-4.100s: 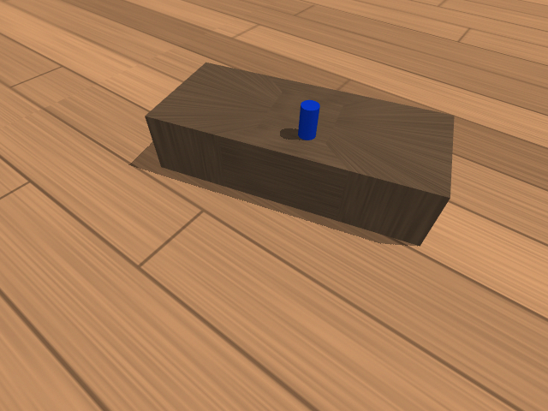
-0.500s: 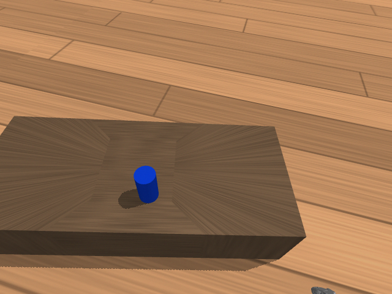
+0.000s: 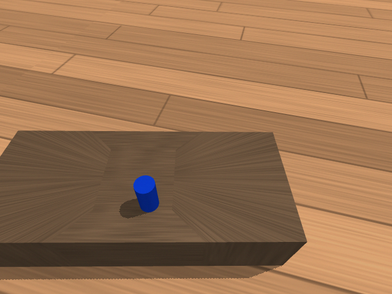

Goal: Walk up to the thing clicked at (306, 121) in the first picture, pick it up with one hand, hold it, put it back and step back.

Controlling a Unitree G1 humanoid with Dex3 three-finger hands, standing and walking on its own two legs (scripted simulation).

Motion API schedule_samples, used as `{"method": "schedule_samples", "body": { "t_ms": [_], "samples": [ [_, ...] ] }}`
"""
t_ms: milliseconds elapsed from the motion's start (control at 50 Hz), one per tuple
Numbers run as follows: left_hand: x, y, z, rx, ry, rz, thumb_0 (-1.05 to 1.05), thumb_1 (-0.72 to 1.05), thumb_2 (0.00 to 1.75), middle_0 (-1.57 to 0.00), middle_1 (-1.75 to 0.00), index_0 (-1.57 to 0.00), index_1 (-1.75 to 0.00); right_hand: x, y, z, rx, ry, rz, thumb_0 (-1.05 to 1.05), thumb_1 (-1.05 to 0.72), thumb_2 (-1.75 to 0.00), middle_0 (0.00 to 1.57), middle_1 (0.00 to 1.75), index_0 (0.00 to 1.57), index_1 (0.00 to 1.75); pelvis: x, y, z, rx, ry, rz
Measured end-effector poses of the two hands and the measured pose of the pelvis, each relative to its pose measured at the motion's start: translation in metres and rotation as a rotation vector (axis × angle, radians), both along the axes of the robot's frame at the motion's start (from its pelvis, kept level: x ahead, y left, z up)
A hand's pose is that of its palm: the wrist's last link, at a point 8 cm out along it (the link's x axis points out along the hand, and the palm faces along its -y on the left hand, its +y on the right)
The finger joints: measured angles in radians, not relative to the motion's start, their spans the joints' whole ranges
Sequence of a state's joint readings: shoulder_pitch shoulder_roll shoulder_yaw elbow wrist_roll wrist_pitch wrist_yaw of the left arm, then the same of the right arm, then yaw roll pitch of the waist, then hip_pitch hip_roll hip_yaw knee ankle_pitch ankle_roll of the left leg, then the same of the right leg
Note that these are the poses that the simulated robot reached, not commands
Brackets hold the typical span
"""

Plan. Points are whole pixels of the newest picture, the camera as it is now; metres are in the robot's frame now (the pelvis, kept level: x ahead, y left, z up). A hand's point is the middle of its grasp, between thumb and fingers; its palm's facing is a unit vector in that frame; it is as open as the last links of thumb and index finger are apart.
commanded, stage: walk up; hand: left
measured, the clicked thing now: (147, 194) +0.54 +0.20 -0.37
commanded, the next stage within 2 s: stand in 0.52 s
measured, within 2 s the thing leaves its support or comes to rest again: neither
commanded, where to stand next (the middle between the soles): +0.06 -0.01 m, yaw +0 degrees
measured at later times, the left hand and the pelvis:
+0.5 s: hand out of the picture +0.10 +0.25 -0.16, palm faces +0.00 -0.95 -0.32, open 7.4 cm; pelvis +0.01 +0.00 +0.00, yaw +0 degrees
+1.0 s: hand out of the picture +0.10 +0.25 -0.15, palm faces -0.02 -0.94 -0.35, open 7.4 cm; pelvis +0.03 +0.00 +0.00, yaw +0 degrees
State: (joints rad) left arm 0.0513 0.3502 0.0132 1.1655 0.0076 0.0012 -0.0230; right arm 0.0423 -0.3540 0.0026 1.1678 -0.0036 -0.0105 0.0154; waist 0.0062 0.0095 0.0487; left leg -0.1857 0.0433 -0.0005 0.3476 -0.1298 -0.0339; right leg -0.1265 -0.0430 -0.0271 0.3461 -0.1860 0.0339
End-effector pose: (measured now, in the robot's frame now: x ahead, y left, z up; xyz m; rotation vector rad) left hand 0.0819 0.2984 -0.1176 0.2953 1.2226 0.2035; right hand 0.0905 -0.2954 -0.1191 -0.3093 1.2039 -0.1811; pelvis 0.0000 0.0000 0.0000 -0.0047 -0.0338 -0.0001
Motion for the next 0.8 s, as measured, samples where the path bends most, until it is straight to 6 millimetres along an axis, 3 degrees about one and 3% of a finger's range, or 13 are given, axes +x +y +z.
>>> {"method": "schedule_samples", "body": {
  "t_ms": [140, 260, 600, 800],
  "samples": [
    [-0.002, -0.004, -0.003, -0.006, 0.028, -0.002, 0.01, 0.9, 0.9, -0.2, -0.3, -0.2, -0.3, -0.02, -0.004, -0.003, -0.003, 0.054, -0.023, 0.01, -0.91, -0.9, 0.2, 0.3, 0.2, 0.3, 0.003, -0.002, 0.001, 0.0, 0.007, -0.001],
    [-0.002, -0.006, -0.004, -0.009, 0.038, 0.002, 0.01, 0.9, 0.9, -0.2, -0.3, -0.2, -0.3, -0.025, -0.005, -0.004, -0.005, 0.075, -0.032, 0.01, -0.91, -0.9, 0.2, 0.3, 0.2, 0.3, 0.006, -0.002, 0.001, -0.001, 0.008, -0.001],
    [0.009, -0.005, -0.001, -0.005, 0.006, -0.003, 0.01, 0.9, 0.9, -0.2, -0.3, -0.2, -0.3, 0.004, -0.001, 0.0, -0.003, 0.01, -0.004, 0.01, -0.91, -0.9, 0.2, 0.3, 0.2, 0.3, 0.012, -0.002, 0.001, 0.002, 0.01, 0.001],
    [0.007, -0.002, 0.0, 0.011, 0.031, -0.004, 0.01, 0.9, 0.9, -0.2, -0.3, -0.2, -0.3, 0.009, -0.003, -0.002, 0.0, 0.029, 0.0, 0.01, -0.91, -0.9, 0.2, 0.3, 0.2, 0.3, 0.022, -0.003, 0.001, 0.005, 0.019, 0.001]
  ]
}}
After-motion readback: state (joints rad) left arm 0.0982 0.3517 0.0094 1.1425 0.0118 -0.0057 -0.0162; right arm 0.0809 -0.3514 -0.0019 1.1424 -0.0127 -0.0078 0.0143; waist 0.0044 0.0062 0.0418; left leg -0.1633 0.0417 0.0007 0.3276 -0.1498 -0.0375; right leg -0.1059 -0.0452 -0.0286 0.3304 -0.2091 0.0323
